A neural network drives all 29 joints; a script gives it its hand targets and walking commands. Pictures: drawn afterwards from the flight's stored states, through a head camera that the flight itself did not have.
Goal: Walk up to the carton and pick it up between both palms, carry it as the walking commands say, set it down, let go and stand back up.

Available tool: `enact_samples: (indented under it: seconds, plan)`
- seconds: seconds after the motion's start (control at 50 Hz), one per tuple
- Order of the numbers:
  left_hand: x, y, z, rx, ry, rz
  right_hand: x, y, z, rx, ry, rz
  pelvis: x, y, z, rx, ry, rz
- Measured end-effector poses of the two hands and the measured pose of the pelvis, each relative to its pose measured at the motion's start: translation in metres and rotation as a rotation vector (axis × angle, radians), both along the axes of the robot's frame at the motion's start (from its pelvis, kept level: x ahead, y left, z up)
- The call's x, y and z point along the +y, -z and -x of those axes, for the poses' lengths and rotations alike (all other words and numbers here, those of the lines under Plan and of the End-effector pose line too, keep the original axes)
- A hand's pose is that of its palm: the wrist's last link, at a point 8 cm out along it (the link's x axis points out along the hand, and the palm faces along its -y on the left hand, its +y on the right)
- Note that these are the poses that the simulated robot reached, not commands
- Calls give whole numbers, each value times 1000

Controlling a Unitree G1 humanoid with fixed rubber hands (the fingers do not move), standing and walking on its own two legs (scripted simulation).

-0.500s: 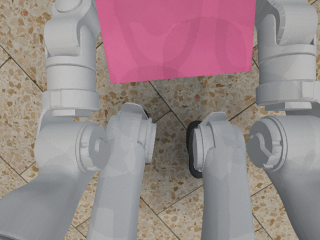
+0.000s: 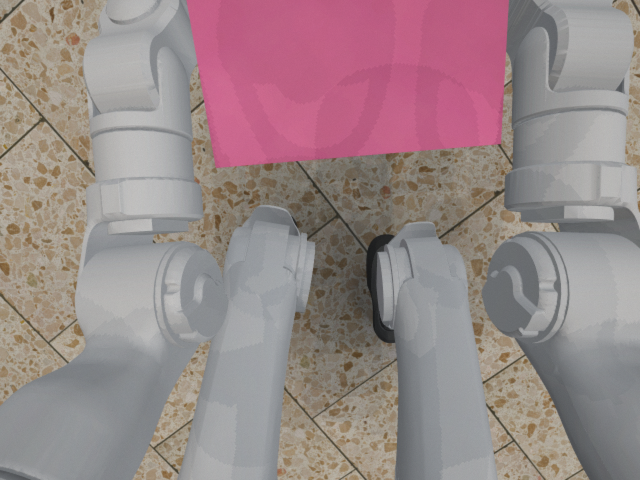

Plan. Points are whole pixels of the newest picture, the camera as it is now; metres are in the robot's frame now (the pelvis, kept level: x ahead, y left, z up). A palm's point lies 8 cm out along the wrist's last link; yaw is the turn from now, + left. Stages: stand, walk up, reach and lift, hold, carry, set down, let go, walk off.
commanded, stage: reach and lift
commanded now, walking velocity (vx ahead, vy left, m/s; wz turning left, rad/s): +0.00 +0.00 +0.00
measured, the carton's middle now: out of the picture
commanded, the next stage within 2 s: none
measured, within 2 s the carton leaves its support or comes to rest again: neither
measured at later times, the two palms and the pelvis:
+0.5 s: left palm out of the picture +0.52 +0.19 -0.04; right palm out of the picture +0.56 -0.10 -0.03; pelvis +0.00 +0.00 +0.06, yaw +1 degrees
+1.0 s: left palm out of the picture +0.49 +0.19 +0.03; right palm out of the picture +0.53 -0.10 +0.04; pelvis +0.01 -0.01 +0.11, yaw +1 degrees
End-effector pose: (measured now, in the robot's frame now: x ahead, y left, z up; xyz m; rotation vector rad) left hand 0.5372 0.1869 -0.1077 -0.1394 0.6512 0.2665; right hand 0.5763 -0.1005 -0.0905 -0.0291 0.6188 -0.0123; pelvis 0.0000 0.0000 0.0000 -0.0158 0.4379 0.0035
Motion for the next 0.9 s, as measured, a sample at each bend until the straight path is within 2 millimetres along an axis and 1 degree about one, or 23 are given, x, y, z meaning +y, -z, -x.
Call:
enact_samples:
  seconds: [0.12, 0.22, 0.28, 0.34, 0.46, 0.56, 0.68, 0.8, 0.9]
  plan:
    - [3, -14, 7, 12, -5, -18, 3, -11, 3, 9, -26, 5, 0, -12, 2, -6, -1, 5]
    - [6, -30, 8, -6, -19, 5, 6, -29, 5, -8, -23, 9, 0, -24, 1, -16, -4, 3]
    - [6, -34, 11, 12, -8, -2, 6, -35, 6, 10, -21, 11, 1, -31, 0, -23, -9, 11]
    - [6, -43, 14, 7, -5, -13, 6, -44, 9, 5, -25, 6, 2, -39, -2, -30, -13, 15]
    - [2, -66, 17, -3, -9, -15, 2, -59, 17, -4, -18, -3, 2, -54, -4, -53, -18, 16]
    - [-5, -75, 23, 14, 5, -19, -6, -69, 23, 12, -15, 7, 0, -65, -6, -70, -13, 6]
    - [-9, -93, 26, -11, 2, -12, -10, -89, 28, -11, -7, 3, -4, -75, -6, -92, -3, -12]
    - [-4, -113, 31, -12, -3, -25, -4, -109, 29, -13, -14, -3, -7, -88, -6, -116, 2, -23]
    - [-1, -119, 44, 18, -19, -7, 0, -116, 38, 18, -33, 17, -7, -100, -7, -133, -8, -17]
